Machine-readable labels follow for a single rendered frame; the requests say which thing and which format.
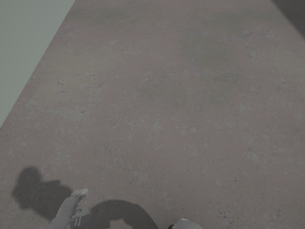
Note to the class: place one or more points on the left robot forearm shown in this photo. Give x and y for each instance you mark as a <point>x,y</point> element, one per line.
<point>60,222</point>

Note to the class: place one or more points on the left robot hand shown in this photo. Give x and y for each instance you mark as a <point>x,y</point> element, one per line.
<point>78,215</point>

